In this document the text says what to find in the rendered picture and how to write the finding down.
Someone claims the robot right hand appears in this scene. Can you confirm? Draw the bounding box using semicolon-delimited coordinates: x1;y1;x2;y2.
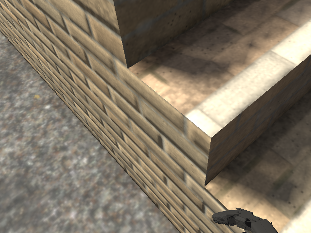
212;208;278;233

